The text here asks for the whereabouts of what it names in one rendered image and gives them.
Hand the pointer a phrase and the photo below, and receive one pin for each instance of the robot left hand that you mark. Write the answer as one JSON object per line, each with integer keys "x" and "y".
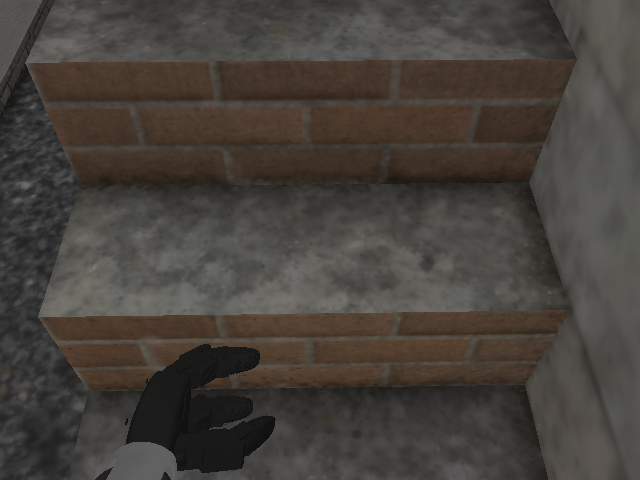
{"x": 167, "y": 415}

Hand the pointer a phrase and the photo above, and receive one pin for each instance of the robot left forearm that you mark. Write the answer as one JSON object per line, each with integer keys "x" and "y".
{"x": 141, "y": 461}

